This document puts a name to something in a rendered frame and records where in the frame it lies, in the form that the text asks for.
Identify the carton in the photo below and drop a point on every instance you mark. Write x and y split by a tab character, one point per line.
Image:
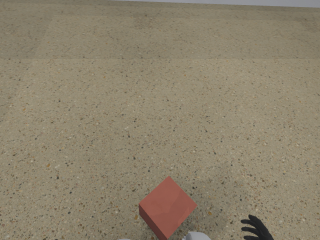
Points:
165	208

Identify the right robot hand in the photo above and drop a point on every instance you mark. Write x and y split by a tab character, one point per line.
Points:
260	230

